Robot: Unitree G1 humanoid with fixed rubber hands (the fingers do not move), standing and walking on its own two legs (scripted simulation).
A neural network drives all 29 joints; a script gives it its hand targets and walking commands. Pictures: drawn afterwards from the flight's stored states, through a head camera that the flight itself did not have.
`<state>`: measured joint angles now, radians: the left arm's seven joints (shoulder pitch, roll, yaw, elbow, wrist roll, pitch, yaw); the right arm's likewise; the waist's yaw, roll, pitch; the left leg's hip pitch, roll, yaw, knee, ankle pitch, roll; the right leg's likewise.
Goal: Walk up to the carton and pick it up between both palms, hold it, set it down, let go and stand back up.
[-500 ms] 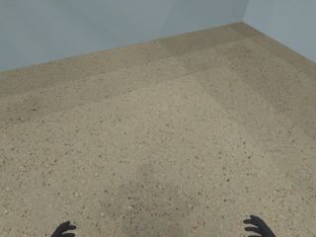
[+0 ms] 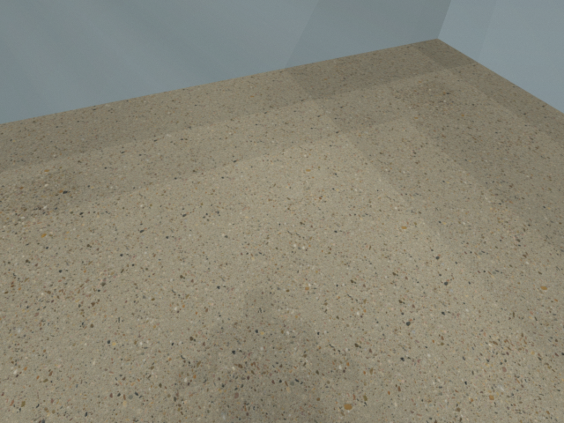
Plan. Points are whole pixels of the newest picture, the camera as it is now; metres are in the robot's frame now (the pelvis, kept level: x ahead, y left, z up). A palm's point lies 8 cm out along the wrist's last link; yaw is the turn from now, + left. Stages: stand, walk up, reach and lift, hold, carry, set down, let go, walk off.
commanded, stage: stand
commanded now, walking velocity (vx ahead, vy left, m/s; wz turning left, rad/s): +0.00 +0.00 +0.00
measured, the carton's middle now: out of the picture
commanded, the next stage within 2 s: walk up in 0.44 s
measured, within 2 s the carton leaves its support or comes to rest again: neither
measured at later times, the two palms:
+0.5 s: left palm out of the picture +0.08 +0.30 -0.11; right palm out of the picture +0.09 -0.28 -0.09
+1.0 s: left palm out of the picture +0.11 +0.27 -0.10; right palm out of the picture +0.06 -0.35 -0.11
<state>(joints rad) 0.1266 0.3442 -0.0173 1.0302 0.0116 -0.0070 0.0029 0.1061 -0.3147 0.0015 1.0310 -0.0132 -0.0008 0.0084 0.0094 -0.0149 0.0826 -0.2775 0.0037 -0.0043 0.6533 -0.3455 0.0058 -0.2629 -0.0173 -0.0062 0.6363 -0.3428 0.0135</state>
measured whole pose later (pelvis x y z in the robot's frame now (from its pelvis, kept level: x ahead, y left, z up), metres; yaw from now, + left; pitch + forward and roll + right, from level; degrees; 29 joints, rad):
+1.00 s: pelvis -0.04 -0.02 -0.01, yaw -14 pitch -1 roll +0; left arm 0.18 0.40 0.06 0.86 0.06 0.04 -0.07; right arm -0.01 -0.41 -0.06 0.86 -0.01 0.05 0.03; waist 0.03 0.05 0.12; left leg -0.39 0.11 0.09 0.85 -0.48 0.02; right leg -0.39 -0.03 0.01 0.72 -0.31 0.01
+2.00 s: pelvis -0.15 -0.01 +0.00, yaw -69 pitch +2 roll -1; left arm 0.12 0.43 0.06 0.77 0.06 0.10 -0.13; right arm 0.23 -0.40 -0.06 0.90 -0.02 -0.06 -0.02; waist 0.00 -0.07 0.06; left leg -0.37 -0.01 0.10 0.58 -0.23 0.07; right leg -0.47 0.08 0.14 0.74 -0.32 0.01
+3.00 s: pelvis -0.36 -0.18 +0.01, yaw -115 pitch +0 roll +1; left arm 0.09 0.47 0.11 0.87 0.04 0.08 -0.18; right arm 0.35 -0.46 -0.08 0.94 -0.03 -0.12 -0.03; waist -0.04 -0.13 0.02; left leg -0.10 0.18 0.31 0.47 -0.32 -0.07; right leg -0.51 -0.15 0.03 0.74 -0.23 0.01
